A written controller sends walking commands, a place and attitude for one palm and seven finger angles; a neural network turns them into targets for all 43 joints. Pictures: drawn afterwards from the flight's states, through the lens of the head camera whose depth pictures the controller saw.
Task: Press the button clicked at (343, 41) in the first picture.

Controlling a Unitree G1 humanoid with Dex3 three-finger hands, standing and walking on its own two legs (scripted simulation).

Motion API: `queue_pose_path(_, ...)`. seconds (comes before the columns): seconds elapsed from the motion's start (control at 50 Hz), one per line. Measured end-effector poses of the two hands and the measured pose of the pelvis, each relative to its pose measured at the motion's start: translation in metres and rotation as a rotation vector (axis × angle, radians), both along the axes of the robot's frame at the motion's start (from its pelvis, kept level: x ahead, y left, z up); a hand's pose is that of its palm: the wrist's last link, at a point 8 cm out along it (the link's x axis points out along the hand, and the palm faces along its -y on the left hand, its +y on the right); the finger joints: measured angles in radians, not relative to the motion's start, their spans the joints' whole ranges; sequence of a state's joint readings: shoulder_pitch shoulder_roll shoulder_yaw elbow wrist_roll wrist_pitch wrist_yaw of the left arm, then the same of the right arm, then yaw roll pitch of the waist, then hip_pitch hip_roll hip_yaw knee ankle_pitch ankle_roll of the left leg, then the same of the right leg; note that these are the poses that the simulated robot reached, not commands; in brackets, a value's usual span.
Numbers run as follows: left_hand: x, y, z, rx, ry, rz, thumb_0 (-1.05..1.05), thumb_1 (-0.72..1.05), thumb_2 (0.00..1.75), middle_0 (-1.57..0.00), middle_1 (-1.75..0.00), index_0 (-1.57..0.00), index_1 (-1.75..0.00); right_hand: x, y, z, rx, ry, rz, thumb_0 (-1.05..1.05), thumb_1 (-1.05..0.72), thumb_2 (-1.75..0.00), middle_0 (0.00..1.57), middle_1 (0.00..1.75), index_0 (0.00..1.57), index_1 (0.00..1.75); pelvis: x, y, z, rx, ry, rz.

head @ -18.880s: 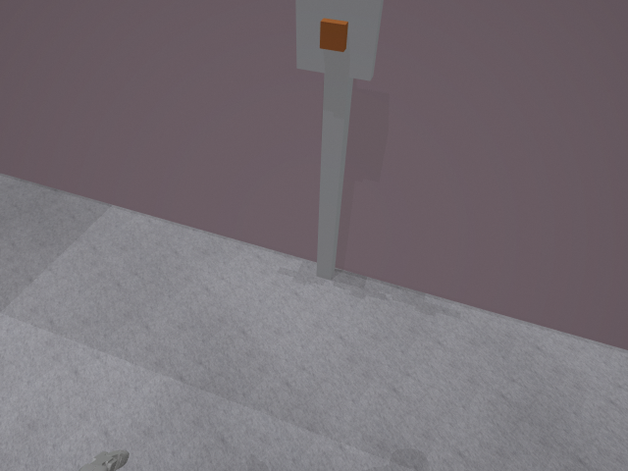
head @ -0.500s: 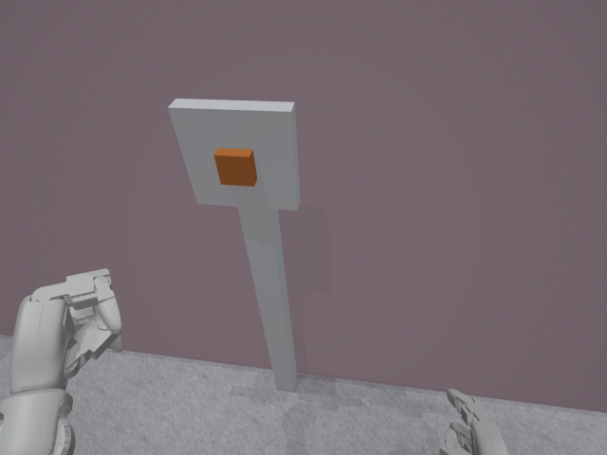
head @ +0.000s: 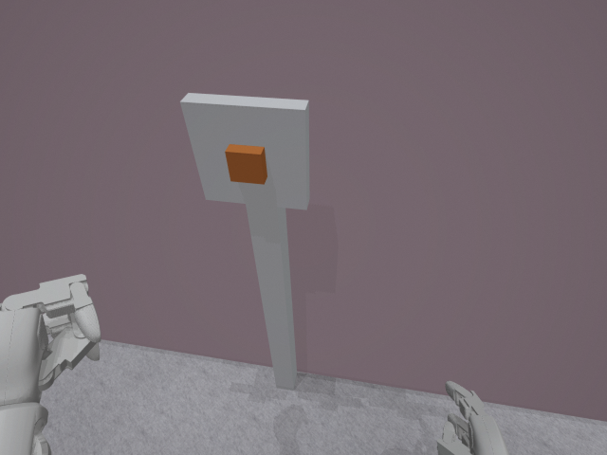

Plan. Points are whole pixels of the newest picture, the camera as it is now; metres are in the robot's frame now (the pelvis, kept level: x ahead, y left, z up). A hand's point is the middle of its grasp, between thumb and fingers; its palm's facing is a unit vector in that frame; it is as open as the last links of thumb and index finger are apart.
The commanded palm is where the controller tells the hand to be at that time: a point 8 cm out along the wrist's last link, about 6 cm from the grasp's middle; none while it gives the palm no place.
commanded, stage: step back with the hand held close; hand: left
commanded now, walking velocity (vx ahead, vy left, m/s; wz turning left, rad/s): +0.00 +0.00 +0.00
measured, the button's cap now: (247, 163) +0.48 +0.16 +0.16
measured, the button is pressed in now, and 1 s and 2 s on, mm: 0 0 0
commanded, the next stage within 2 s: stop stepping back and stand still in 1.18 s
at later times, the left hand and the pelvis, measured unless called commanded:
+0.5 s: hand (61, 357) +0.15 +0.26 +0.15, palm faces +0.33 -0.80 -0.51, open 3.1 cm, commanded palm +0.09 +0.30 +0.17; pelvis -0.04 +0.02 -0.01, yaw -1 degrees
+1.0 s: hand out of the picture +0.07 +0.27 +0.17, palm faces +0.42 -0.79 -0.44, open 3.1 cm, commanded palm +0.00 +0.30 +0.17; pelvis -0.12 +0.02 -0.02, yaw +2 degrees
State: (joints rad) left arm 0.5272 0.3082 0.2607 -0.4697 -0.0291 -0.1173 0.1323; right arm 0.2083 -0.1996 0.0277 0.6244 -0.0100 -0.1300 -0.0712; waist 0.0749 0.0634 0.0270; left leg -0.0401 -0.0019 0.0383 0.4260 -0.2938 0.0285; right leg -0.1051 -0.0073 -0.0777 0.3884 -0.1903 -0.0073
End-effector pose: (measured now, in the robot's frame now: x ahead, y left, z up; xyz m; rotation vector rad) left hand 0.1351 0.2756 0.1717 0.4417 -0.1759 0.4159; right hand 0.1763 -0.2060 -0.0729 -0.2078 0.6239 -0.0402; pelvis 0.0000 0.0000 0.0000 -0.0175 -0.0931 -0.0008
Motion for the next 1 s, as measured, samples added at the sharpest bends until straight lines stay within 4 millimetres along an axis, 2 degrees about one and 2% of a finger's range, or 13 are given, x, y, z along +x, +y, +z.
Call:
queue_pose_path(0.16, 0.007, 0.009, 0.007, 0.052, -0.011, -0.005, 0.02, 0.89, 0.9, -1.31, -1.49, -1.31, -1.49, -0.01, -0.007, -0.003, -0.011, 0.053, -0.028, 0.01, -0.9, -0.9, 0.21, 0.3, 0.2, 0.3, -0.004, 0.001, 0.0, -0.006, 0.047, -0.001)
queue_pose_path(0.24, 0.013, 0.007, 0.001, 0.068, 0.037, -0.05, 0.02, 0.89, 0.9, -1.31, -1.49, -1.31, -1.49, -0.019, -0.016, -0.006, -0.036, 0.094, -0.065, 0.01, -0.9, -0.9, 0.21, 0.3, 0.2, 0.3, -0.011, 0.005, 0.0, -0.003, 0.086, -0.005)
queue_pose_path(0.32, 0.01, 0.004, -0.004, 0.085, 0.086, -0.106, 0.02, 0.89, 0.9, -1.31, -1.49, -1.3, -1.49, -0.031, -0.024, -0.008, -0.055, 0.126, -0.112, 0.01, -0.9, -0.9, 0.21, 0.3, 0.2, 0.3, -0.018, 0.01, -0.002, 0.001, 0.109, -0.008)
queue_pose_path(0.42, -0.005, 0.011, 0.001, 0.13, 0.071, -0.126, 0.02, 0.89, 0.9, -1.31, -1.49, -1.3, -1.49, -0.044, -0.025, -0.006, -0.07, 0.131, -0.152, 0.01, -0.91, -0.9, 0.21, 0.3, 0.2, 0.3, -0.028, 0.014, -0.006, 0.006, 0.114, -0.008)
queue_pose_path(0.54, -0.03, 0.022, 0.003, 0.148, 0.011, -0.094, 0.02, 0.89, 0.9, -1.31, -1.49, -1.3, -1.49, -0.056, -0.015, -0.002, -0.071, 0.08, -0.14, 0.01, -0.91, -0.9, 0.21, 0.3, 0.2, 0.3, -0.048, 0.018, -0.011, 0.015, 0.097, -0.011)
queue_pose_path(0.7, -0.066, 0.017, -0.001, 0.142, -0.074, -0.057, 0.02, 0.89, 0.9, -1.31, -1.49, -1.31, -1.49, -0.075, -0.005, -0.006, -0.055, 0.025, -0.083, 0.01, -0.9, -0.9, 0.21, 0.3, 0.2, 0.3, -0.076, 0.014, -0.022, 0.013, 0.073, 0.002)
queue_pose_path(0.8, -0.081, 0.015, -0.002, 0.113, -0.134, -0.08, 0.02, 0.89, 0.9, -1.31, -1.49, -1.31, -1.49, -0.1, -0.008, -0.009, -0.089, 0.056, -0.075, 0.01, -0.9, -0.9, 0.21, 0.3, 0.2, 0.3, -0.095, 0.015, -0.025, 0.003, 0.08, 0.006)
queue_pose_path(0.9, -0.092, 0.021, -0.004, 0.119, -0.165, -0.116, 0.01, 0.88, 0.9, -1.31, -1.49, -1.31, -1.49, -0.132, -0.011, -0.01, -0.133, 0.084, -0.113, 0.01, -0.9, -0.9, 0.21, 0.3, 0.2, 0.3, -0.113, 0.022, -0.027, -0.022, 0.073, 0.009)
queue_pose_path(1.0, -0.108, 0.032, 0.013, 0.17, -0.17, -0.096, 0.02, 0.88, 0.9, -1.31, -1.49, -1.31, -1.49, -0.162, -0.005, -0.006, -0.107, 0.117, -0.141, 0.01, -0.9, -0.9, 0.21, 0.3, 0.2, 0.3, -0.123, 0.021, -0.015, -0.057, 0.104, 0.028)
